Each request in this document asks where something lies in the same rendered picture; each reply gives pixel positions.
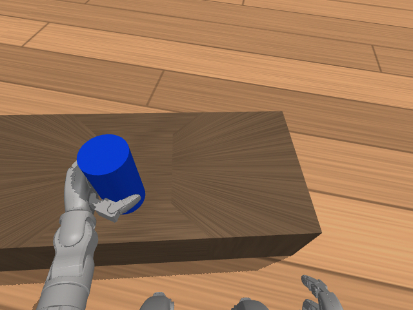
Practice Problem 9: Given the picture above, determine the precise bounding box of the left robot hand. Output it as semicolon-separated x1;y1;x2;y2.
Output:
64;161;141;223

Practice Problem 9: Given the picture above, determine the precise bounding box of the can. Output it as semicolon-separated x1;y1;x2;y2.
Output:
77;134;145;214

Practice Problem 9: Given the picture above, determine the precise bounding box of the right robot hand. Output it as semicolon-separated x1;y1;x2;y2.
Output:
301;275;344;310

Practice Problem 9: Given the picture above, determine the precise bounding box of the left robot arm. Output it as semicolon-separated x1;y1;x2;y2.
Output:
36;209;98;310

